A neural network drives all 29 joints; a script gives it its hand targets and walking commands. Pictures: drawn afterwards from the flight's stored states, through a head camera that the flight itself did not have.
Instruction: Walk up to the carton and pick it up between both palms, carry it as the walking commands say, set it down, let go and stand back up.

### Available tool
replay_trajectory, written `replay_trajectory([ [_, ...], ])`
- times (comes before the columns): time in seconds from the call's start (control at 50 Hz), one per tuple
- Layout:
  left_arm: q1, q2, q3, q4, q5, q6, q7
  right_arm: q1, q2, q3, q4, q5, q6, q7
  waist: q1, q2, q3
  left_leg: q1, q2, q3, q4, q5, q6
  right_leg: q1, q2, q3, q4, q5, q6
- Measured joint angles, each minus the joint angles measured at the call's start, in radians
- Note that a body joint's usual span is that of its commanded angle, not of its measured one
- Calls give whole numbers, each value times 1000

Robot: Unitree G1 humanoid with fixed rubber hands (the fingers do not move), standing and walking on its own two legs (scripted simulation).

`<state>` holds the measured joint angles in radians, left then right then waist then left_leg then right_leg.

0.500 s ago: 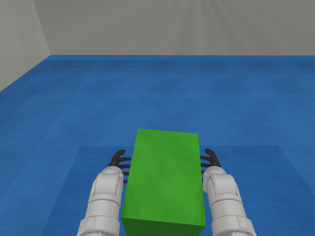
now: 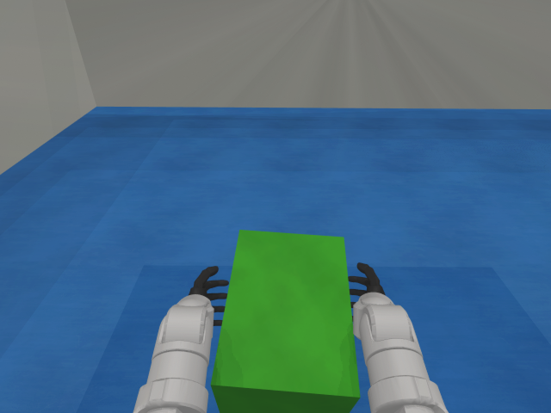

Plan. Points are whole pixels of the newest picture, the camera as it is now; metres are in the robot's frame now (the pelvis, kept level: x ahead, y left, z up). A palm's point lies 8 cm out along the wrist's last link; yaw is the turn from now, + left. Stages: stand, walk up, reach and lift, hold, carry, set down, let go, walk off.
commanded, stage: hold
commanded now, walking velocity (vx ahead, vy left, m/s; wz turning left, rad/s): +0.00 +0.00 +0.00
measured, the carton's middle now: (285, 328) +0.32 +0.00 -0.02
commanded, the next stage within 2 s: carry in 0.74 s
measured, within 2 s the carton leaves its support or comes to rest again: neither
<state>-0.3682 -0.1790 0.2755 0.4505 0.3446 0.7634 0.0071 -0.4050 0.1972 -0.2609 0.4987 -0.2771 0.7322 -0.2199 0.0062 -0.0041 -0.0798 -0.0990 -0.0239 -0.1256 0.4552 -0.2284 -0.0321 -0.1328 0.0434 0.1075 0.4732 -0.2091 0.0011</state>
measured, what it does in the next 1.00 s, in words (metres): shifts its weight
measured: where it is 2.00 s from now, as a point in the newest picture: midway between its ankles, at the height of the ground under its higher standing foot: outside the picture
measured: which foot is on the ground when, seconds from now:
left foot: down 0.00-0.80, up 0.82-1.00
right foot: down 0.00-1.00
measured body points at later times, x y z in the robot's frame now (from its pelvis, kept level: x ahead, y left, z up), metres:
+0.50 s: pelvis +0.00 +0.01 +0.00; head -0.07 +0.01 +0.44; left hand +0.30 +0.14 +0.04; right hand +0.31 -0.13 +0.05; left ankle +0.02 +0.14 -0.74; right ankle +0.04 -0.12 -0.74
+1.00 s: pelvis -0.03 +0.05 -0.02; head -0.04 +0.05 +0.43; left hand +0.30 +0.18 +0.06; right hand +0.30 -0.09 +0.06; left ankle -0.02 +0.14 -0.72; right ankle +0.04 -0.12 -0.74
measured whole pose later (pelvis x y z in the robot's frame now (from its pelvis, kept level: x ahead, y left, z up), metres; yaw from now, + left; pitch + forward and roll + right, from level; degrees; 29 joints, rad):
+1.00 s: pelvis -0.03 +0.05 -0.02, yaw +4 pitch +3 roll -1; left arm -0.40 -0.20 0.17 0.14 0.19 0.93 0.20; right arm -0.38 0.16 -0.16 0.12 -0.04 0.91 -0.38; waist -0.07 0.04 -0.11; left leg -0.48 -0.02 0.00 0.82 -0.41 -0.01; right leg -0.43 -0.04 0.06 0.60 -0.22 0.09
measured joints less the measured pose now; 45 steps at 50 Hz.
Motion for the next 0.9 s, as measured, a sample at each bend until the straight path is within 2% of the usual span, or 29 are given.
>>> replay_trajectory([
  [0.1, 17, 2, -4, -20, -5, 5, -9, 5, -2, 11, -4, -2, 3, 6, 7, 0, 6, 6, 1, -5, -14, 8, -1, 9, -1, -5, -18, 8, -1],
  [0.28, 27, 8, -26, -40, -26, 9, -7, 15, -6, 11, -22, 0, -2, 19, -6, 12, 19, -6, -5, -6, -9, 11, 5, 4, -7, -8, -22, 13, 6],
  [0.62, 44, 11, -54, -52, -33, 17, 7, 48, -18, 47, -41, 20, 4, 12, -5, -3, 2, -4, -5, 6, -12, 5, 12, 5, -9, 2, -30, 11, 11],
  [0.78, 47, 12, -72, -57, -42, 21, 10, 64, -23, 45, -64, 34, 9, 14, -7, 13, 7, -7, -5, 9, -7, 5, 14, 5, -10, 2, -32, 15, 13],
  [0.84, 34, 8, -97, -106, -80, 36, 70, 56, -22, 45, -120, 58, 22, -2, -13, 31, -15, -123, 10, 39, 123, -66, 16, -89, -3, -4, 36, -5, 18],
  [0.9, 8, -1, -127, -190, -138, 65, 196, 51, -22, 83, -225, 138, 58, -78, -35, 43, -19, -253, 7, 78, 311, -167, 19, -180, -16, -15, 89, -15, 39],
])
